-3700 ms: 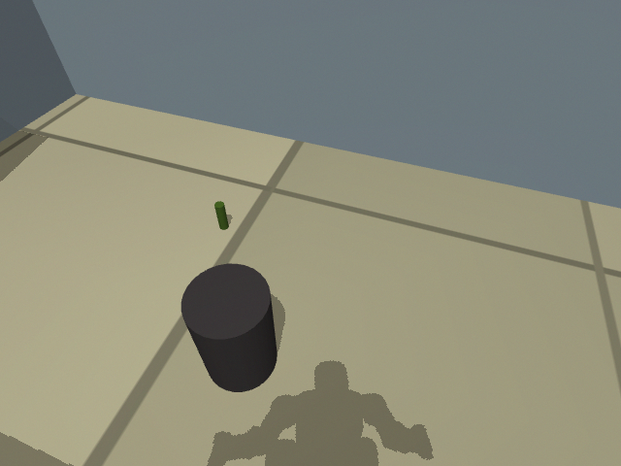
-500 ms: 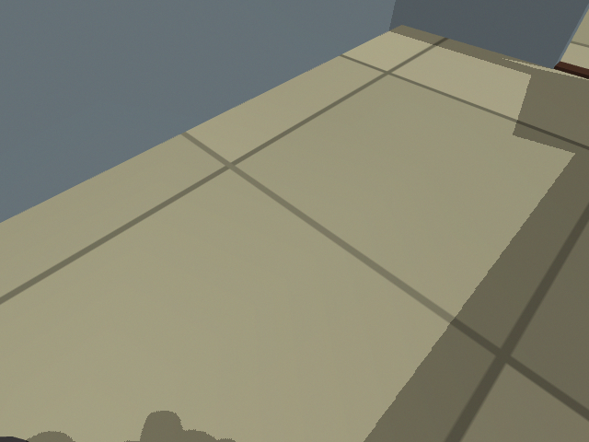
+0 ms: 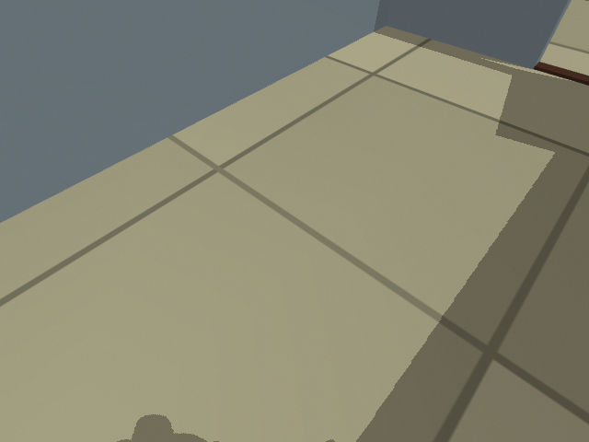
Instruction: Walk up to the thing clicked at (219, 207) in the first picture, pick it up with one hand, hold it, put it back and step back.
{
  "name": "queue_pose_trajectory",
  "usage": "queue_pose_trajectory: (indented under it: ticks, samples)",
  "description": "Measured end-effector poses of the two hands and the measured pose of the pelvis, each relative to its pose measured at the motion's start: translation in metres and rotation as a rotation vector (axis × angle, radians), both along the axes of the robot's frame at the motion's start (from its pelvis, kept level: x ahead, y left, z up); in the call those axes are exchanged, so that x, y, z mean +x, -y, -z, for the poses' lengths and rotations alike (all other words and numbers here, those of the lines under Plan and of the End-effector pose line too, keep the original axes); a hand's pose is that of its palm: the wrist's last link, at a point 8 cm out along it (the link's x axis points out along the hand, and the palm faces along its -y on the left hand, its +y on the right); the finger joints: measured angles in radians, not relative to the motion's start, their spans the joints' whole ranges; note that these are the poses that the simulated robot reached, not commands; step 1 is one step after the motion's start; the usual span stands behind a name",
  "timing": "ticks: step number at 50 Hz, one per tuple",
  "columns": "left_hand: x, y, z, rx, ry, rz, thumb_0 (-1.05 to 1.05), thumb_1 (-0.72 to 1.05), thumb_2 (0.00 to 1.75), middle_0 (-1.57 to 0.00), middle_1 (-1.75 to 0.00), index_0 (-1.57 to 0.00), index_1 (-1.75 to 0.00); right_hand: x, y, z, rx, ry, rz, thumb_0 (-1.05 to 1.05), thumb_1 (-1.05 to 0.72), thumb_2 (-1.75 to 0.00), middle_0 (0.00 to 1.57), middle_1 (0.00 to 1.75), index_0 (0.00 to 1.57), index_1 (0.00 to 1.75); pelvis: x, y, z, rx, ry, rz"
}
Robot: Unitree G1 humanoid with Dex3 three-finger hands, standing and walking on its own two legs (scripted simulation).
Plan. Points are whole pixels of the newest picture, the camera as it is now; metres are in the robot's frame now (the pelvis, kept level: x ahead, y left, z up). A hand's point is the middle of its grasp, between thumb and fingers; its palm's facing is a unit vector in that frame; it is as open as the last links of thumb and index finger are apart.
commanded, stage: stand
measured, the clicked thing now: out of the picture +0.25 +1.25 -0.71
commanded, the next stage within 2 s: none
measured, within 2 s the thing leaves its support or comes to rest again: neither
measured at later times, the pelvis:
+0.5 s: pelvis +0.00 +0.01 +0.00, yaw +1 degrees
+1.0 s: pelvis +0.00 +0.01 +0.00, yaw +1 degrees
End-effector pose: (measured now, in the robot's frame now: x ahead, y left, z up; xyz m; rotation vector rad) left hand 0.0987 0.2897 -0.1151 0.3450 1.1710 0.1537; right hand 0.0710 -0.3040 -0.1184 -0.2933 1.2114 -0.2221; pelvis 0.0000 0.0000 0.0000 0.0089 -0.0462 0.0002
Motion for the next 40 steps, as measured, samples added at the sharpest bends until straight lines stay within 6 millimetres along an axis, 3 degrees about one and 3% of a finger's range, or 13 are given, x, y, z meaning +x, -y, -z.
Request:
queue_pose_trajectory:
  ticks: [20, 40]
  samples:
    - [-0.029, -0.009, 0.002, 0.0, -0.052, -0.047, 0.01, 0.9, 0.9, -0.21, -0.3, -0.21, -0.3, 0.003, -0.01, -0.001, 0.009, -0.016, -0.018, 0.01, -0.9, -0.9, 0.2, 0.3, 0.2, 0.3, 0.0, -0.004, -0.003, -0.004, -0.003, -0.012]
    - [-0.032, -0.013, 0.003, -0.002, -0.051, -0.05, 0.01, 0.9, 0.9, -0.21, -0.3, -0.21, -0.3, 0.003, -0.015, -0.001, 0.007, -0.024, -0.022, 0.01, -0.9, -0.9, 0.2, 0.3, 0.2, 0.3, 0.001, -0.008, -0.003, -0.004, -0.005, -0.022]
